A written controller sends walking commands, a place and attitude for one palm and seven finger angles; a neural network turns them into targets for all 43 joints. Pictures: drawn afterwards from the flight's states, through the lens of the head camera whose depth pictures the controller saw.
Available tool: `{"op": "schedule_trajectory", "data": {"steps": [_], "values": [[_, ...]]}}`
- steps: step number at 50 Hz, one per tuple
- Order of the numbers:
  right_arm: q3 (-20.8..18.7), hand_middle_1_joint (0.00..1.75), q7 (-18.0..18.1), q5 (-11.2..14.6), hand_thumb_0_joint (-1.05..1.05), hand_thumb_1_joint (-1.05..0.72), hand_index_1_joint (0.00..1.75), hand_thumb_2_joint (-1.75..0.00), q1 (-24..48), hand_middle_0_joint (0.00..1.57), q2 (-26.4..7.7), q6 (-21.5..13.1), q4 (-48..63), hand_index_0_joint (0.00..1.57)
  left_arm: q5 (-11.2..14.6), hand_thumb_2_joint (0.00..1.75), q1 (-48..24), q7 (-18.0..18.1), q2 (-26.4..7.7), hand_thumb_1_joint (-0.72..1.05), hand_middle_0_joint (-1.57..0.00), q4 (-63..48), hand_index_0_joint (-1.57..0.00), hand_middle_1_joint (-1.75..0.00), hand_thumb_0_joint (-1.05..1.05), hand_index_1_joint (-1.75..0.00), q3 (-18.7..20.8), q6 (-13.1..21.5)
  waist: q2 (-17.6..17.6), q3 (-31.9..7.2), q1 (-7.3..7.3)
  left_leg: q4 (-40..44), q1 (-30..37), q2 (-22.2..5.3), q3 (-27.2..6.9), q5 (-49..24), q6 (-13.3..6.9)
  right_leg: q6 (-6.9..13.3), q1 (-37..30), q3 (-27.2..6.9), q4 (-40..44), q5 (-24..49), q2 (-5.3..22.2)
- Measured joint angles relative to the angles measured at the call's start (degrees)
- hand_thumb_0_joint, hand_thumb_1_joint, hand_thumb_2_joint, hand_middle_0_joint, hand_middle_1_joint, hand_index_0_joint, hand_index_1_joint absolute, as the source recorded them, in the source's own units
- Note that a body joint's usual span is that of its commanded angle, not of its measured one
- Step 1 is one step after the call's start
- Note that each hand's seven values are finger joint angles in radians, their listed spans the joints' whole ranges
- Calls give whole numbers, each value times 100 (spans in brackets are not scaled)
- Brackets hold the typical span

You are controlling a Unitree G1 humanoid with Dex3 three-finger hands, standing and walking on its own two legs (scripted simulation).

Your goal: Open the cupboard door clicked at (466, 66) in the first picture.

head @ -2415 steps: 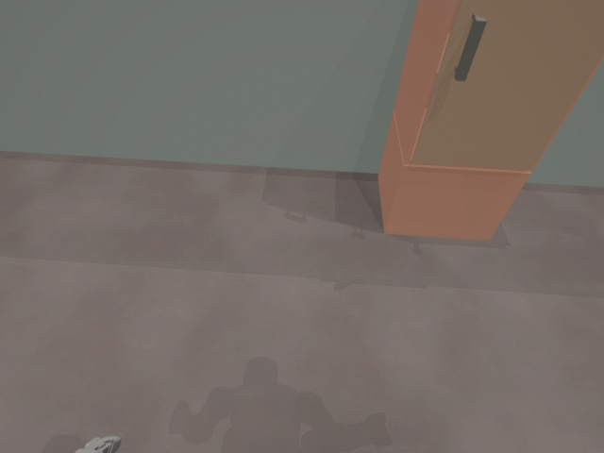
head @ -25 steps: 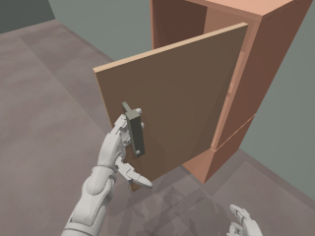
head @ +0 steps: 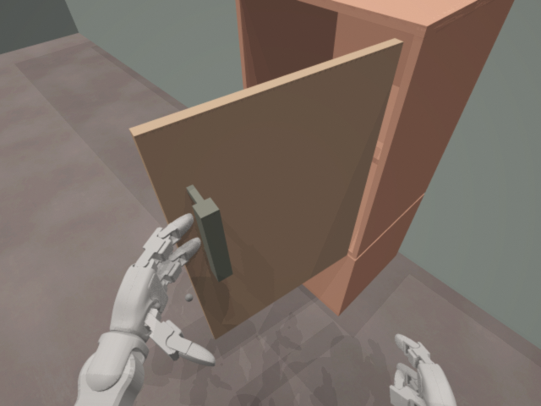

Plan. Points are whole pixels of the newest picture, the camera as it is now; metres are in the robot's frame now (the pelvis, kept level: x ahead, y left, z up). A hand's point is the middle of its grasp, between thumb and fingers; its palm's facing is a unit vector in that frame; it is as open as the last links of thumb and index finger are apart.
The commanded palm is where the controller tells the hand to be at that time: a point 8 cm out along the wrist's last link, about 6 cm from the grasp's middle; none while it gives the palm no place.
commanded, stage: slide the hand sideways off the handle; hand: left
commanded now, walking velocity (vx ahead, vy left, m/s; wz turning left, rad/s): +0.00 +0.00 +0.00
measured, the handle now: (208, 234) +0.34 +0.11 +0.10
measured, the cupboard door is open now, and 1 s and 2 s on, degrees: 81 80 80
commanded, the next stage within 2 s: draw the hand back to the body in 0.40 s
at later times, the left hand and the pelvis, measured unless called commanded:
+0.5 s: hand (130, 319) +0.21 +0.19 +0.09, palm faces -0.06 -1.00 -0.03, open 16.3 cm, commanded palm +0.19 +0.24 +0.09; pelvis +0.00 +0.00 +0.00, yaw +1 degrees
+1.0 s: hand (85, 319) +0.19 +0.22 +0.12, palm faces -0.02 -1.00 -0.07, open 16.2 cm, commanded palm +0.16 +0.28 +0.13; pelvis +0.00 +0.03 +0.00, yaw +2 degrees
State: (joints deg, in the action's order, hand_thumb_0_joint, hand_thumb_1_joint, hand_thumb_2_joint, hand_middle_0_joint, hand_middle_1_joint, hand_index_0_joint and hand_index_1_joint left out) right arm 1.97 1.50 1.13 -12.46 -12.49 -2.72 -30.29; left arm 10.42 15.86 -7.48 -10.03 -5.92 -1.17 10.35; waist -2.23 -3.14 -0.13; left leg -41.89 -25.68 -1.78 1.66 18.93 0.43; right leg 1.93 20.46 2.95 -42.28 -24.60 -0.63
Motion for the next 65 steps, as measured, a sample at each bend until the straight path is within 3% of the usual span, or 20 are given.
{"op": "schedule_trajectory", "data": {"steps": [9,18,23,34,43,51,55,58,65], "values": [[-43,30,120,36,1,-90,30,-90,-51,20,-124,-143,-66,20,371,30,307,-614,-256,-50,-23,36,-21,-34,-1,-33,539,211,-32,-66,23,-97,-109,-35,-115,56,85,72,75,107,-97,-98,-45],[-103,30,221,98,1,-90,30,-90,-161,20,-265,-309,-165,20,822,30,340,-1112,-446,-50,-18,397,-18,-32,-1,-31,1342,300,-34,-128,58,-176,-207,-39,-158,100,93,67,143,143,-140,-136,-52],[-151,30,255,134,1,-90,30,-90,-215,20,-332,-500,-152,20,955,30,535,-1383,-474,-50,-16,269,-16,-31,-1,-31,1334,339,-68,-146,72,-251,-276,-12,-170,128,46,16,165,154,-137,-127,-28],[-26,30,252,130,1,-90,30,-90,-117,20,-121,-764,-112,20,718,30,509,-1017,-428,-50,-15,-297,-16,-30,-1,-30,1014,133,-28,-71,81,-275,-274,61,-109,98,-103,-103,126,99,-63,-23,48],[144,30,231,134,1,-90,30,-90,-117,20,-16,-782,-83,20,675,30,743,-888,-510,-50,-15,-808,-16,-30,-1,-30,1082,-396,-82,-85,132,-94,-15,118,-78,30,-196,-199,-176,74,215,108,97],[177,30,285,147,1,-90,30,-90,-89,20,-81,-859,-181,20,742,31,732,-983,-636,-47,-15,-989,-16,-30,-1,-30,1323,-667,-49,-36,205,91,216,148,-111,-59,-224,-227,-454,109,474,226,112],[155,30,391,31,1,-90,30,-90,-7,20,-69,-771,-247,20,-43,35,833,186,-712,-40,-16,-1291,-16,-30,-1,-30,1210,-754,-16,136,265,415,560,129,-47,-182,-222,-238,-774,42,821,394,90],[140,30,402,-36,1,-90,30,-90,17,20,-44,-670,-287,20,-405,38,1037,848,-656,-32,-16,-1464,-16,-30,-1,-30,1147,-780,18,228,271,753,822,147,10,-317,-225,-236,-1000,-13,1128,536,103],[93,30,368,-124,1,-90,30,-90,42,20,-25,-490,-508,20,-737,48,1130,1410,-712,-9,-17,-1459,-17,-30,-1,-30,1218,-731,24,408,335,1342,1321,197,80,-529,-228,-244,-1448,-76,1660,740,140]]}}
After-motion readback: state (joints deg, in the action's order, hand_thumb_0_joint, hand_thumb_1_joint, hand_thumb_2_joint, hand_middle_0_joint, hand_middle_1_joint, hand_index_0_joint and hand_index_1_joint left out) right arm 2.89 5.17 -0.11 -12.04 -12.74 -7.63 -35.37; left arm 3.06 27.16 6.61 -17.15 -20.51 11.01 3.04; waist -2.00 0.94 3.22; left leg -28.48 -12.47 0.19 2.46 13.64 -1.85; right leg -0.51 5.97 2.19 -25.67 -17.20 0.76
